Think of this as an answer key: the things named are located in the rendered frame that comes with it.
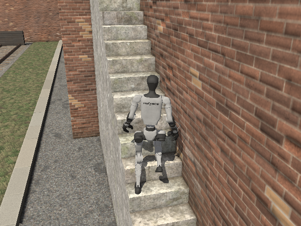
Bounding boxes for stairs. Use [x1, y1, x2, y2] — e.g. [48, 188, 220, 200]
[90, 0, 197, 226]

